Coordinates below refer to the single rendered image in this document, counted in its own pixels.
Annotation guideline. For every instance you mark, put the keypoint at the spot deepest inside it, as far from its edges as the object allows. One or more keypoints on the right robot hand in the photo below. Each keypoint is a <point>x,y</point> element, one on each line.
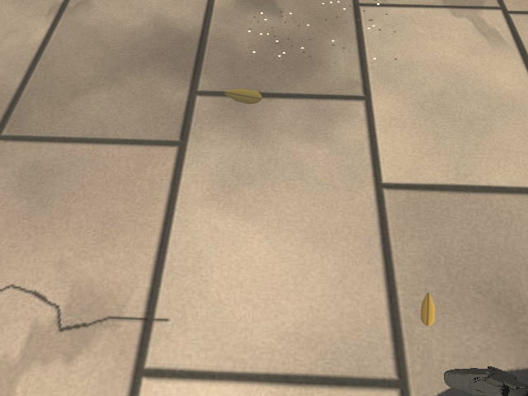
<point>488,382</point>

